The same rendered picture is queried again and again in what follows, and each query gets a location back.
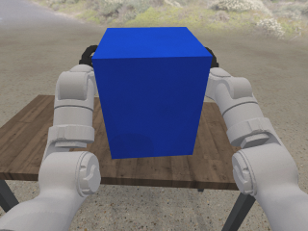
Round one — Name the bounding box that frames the right robot forearm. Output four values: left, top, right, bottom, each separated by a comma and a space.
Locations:
205, 67, 299, 183

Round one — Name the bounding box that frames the table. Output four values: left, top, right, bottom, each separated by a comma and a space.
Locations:
0, 94, 256, 231

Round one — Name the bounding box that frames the right robot upper arm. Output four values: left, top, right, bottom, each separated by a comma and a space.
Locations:
232, 142, 308, 231

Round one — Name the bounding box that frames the left robot hand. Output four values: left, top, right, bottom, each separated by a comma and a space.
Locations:
79, 45, 98, 68

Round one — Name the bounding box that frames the right robot hand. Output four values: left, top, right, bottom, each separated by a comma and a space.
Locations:
205, 47, 219, 68

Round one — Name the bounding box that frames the left robot upper arm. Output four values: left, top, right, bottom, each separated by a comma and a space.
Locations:
0, 151, 101, 231

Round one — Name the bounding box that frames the left robot forearm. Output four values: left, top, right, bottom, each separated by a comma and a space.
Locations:
38, 64, 97, 187

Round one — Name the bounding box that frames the carton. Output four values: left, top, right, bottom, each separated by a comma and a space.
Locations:
91, 27, 213, 159

